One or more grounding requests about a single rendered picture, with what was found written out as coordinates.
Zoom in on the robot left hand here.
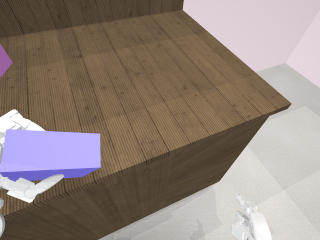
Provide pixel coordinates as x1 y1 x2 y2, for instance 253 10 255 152
0 109 64 203

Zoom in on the table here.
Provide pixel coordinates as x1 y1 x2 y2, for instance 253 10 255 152
0 0 292 240

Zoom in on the sponge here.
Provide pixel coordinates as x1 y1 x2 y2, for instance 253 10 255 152
0 129 101 182

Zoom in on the robot right hand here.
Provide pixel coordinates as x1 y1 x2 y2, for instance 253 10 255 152
232 194 272 240

